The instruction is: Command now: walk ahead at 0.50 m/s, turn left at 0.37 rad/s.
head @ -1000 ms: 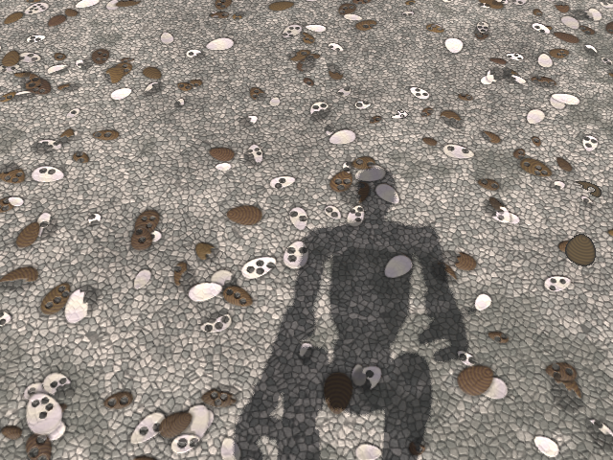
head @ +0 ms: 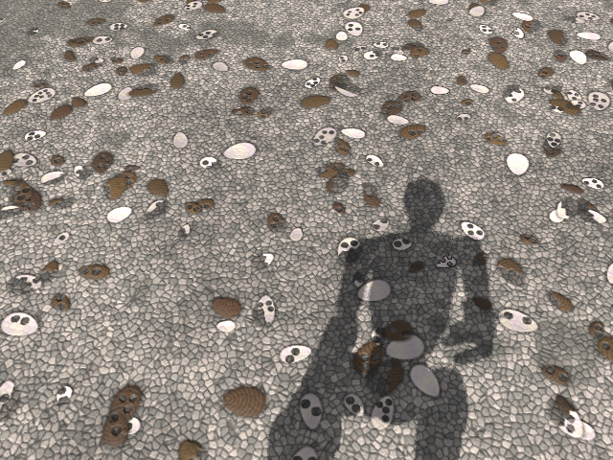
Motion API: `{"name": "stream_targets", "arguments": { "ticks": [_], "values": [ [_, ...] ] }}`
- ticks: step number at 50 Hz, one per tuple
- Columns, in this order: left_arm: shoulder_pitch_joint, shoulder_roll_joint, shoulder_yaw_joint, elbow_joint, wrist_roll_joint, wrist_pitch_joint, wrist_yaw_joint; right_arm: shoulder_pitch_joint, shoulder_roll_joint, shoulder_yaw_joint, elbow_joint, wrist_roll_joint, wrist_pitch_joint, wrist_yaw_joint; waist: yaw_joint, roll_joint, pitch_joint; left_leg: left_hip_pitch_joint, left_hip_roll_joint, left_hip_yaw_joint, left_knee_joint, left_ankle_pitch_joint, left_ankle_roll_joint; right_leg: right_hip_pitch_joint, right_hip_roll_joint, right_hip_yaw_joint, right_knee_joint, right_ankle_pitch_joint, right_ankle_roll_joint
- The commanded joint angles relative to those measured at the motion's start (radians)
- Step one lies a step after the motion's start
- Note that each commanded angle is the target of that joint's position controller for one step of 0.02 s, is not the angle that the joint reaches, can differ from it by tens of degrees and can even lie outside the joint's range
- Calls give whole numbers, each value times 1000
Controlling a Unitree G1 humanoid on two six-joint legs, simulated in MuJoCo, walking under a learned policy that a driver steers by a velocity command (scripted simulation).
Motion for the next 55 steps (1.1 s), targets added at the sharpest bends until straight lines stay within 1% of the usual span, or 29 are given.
{"name": "stream_targets", "arguments": {
  "ticks": [1,3,4,5,6,8,10,12,14,18,24,26,28,29,30,31,32,33,34,36,40,44,47,49,50,51,52,53,55],
  "values": [
    [34,160,29,-19,3,0,17,12,-79,-24,-52,-6,-19,-8,-59,-112,3,81,-75,59,-34,-117,62,18,-313,16,200,1059,-81],
    [6,185,36,-35,-2,15,17,257,-124,-53,22,-15,-30,-14,-163,-101,-128,376,-119,46,-132,-99,119,-71,-293,-25,555,1042,-54],
    [-17,168,29,-78,-9,13,12,410,-209,-81,50,-32,-32,-23,-223,-18,-230,622,65,-199,-153,-154,186,-297,-258,-43,864,710,-28],
    [20,105,25,-129,-35,1,-10,399,-285,-104,36,-12,-17,-26,-156,250,-316,875,331,-784,-296,-125,358,-711,-1,0,1258,-154,27],
    [-77,170,36,-152,-12,-6,-14,346,-269,-99,32,13,-5,-20,-148,49,-259,835,303,-754,-331,-107,339,-837,-62,186,1292,-119,8],
    [-157,150,33,-184,-18,-23,-19,249,-177,-76,24,12,-7,-25,-86,-68,-64,580,241,-532,-373,53,263,-820,-143,191,1148,9,12],
    [-148,127,30,-193,13,12,-19,216,-139,-61,21,19,-21,-34,-28,-56,-38,438,151,-409,-393,162,210,-712,-174,196,1032,17,41],
    [-151,116,30,-208,24,44,-26,248,-160,-62,25,27,-37,-35,-16,-30,-43,402,118,-371,-404,220,207,-692,-172,178,964,17,68],
    [-215,118,29,-240,24,59,-30,283,-193,-70,26,27,-41,-35,-26,-11,-28,382,94,-355,-425,206,200,-727,-174,160,885,75,93],
    [-396,132,28,-313,17,66,-35,371,-196,-70,23,26,-33,-33,-89,19,-2,442,72,-374,-430,196,152,-822,-165,152,706,230,117],
    [-520,132,10,-380,-3,57,-28,453,-207,-70,14,14,-6,-51,-136,60,-38,556,42,-360,-247,625,80,-773,-68,137,535,268,94],
    [-505,151,9,-386,-7,48,-22,438,-212,-73,-2,6,3,-59,-124,76,-47,574,37,-391,-183,639,62,-707,-42,157,454,243,76],
    [-376,194,19,-354,-8,36,-10,358,-234,-80,-38,4,1,-64,-57,89,-81,529,15,-418,-78,668,18,-511,-15,175,331,230,42],
    [-274,212,25,-329,-5,22,-1,318,-243,-82,-52,16,-8,-57,2,69,-117,487,-22,-413,42,635,-8,-360,-31,178,227,353,22],
    [-146,266,36,-316,11,7,11,308,-203,-71,-92,38,-20,-50,43,-10,-230,346,-64,-387,258,350,-36,-98,-214,303,248,635,-21],
    [-136,323,42,-338,18,17,8,479,-102,-57,-98,62,-12,-63,-48,-237,-370,136,-212,-243,557,-637,-50,147,-558,556,389,1268,-126],
    [-149,305,51,-354,-13,42,1,551,-198,-70,-83,43,8,-76,-57,-239,-486,93,-180,-201,695,-630,-47,99,-609,722,338,1158,-226],
    [-229,212,29,-380,-18,53,3,482,-230,-80,-61,15,30,-73,-73,-103,-348,72,-129,-201,718,-520,-62,-50,-523,616,274,919,-206],
    [-290,150,8,-388,-19,60,7,402,-223,-80,-76,2,42,-59,-74,-75,-219,60,-104,-179,672,-463,-79,-173,-437,475,225,774,-164],
    [-317,162,7,-384,-9,69,16,366,-189,-76,-90,-2,72,-32,-89,-148,-122,89,-73,-158,637,-401,-112,-315,-348,323,154,656,-137],
    [-268,184,14,-351,4,57,6,352,-148,-60,-106,2,91,-22,-96,-144,-150,159,-101,-161,548,-365,-111,-391,-326,257,129,657,-172],
    [-289,163,2,-330,4,65,-12,296,-106,-21,-104,-6,106,-26,-90,-193,-137,285,-67,-115,200,-338,-90,-457,-275,251,76,299,-144],
    [-246,226,24,-309,2,95,-31,258,-137,-15,-105,0,101,-41,-66,-207,-90,357,-92,-62,-3,-312,-79,-477,-262,328,82,101,-134],
    [-218,252,37,-303,-14,114,-36,295,-163,-17,-94,0,80,-53,-92,-155,-53,475,-85,-75,-216,-201,-42,-564,-251,365,103,40,-75],
    [-203,215,31,-313,-19,112,-40,295,-208,-22,-105,-12,64,-63,-85,-65,-56,525,42,-213,-312,-244,-13,-623,-213,346,160,-5,-17],
    [-216,132,14,-348,-35,107,-42,265,-281,-36,-121,-14,56,-72,-67,141,-56,500,235,-429,-414,-361,51,-699,-80,204,319,-76,40],
    [-244,172,27,-350,-22,114,-31,200,-294,-48,-129,-10,55,-72,-82,209,-2,278,334,-460,-441,-301,129,-615,-21,139,529,-172,45],
    [-238,202,45,-341,-18,126,-30,157,-239,-34,-143,-15,48,-76,-58,145,18,240,298,-394,-429,-177,142,-592,-27,175,701,-168,38],
    [-137,200,60,-299,-12,142,-27,82,-186,-19,-162,-5,42,-84,2,115,-3,274,221,-239,-377,76,108,-600,-26,173,867,-126,40]
  ]
}}
Keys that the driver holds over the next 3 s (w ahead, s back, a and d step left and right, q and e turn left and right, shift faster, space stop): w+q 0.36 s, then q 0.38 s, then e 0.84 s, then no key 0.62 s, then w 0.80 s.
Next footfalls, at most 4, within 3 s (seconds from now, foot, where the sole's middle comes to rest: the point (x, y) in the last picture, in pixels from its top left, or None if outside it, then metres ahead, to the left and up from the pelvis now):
0.06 left None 0.20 0.08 -0.77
0.60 right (339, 438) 0.51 -0.01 -0.77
1.00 left None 0.34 0.16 -0.77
1.36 right None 0.39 -0.06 -0.77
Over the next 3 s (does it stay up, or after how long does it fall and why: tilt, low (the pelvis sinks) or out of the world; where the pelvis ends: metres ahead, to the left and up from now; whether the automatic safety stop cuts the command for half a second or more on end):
stays up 0.62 0.00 -0.01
